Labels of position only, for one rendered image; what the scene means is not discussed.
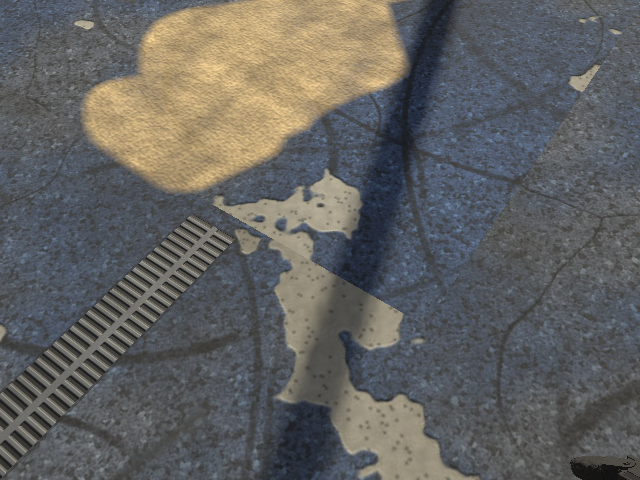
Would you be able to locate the right robot hand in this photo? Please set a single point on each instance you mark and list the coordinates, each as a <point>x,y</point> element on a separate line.
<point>606,468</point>

